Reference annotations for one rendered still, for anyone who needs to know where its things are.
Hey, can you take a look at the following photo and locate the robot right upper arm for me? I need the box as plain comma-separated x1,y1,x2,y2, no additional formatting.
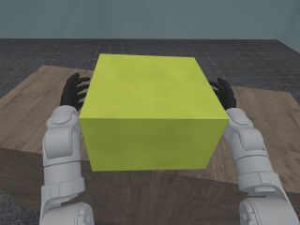
239,197,299,225

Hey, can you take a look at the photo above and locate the left robot hand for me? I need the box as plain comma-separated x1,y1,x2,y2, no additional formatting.
59,72,90,111

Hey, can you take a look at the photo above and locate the robot left upper arm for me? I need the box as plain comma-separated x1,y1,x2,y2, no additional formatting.
41,202,95,225

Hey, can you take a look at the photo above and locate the right robot hand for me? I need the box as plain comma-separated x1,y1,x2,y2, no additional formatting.
208,77,237,111

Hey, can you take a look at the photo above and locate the pedestal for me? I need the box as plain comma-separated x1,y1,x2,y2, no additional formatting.
0,65,300,225

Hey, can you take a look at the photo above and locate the left robot forearm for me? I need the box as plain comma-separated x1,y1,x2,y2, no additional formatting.
39,105,85,225

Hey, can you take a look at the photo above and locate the carton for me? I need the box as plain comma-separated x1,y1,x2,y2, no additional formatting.
79,53,230,172

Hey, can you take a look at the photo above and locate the right robot forearm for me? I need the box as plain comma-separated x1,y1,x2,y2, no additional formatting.
222,108,300,225

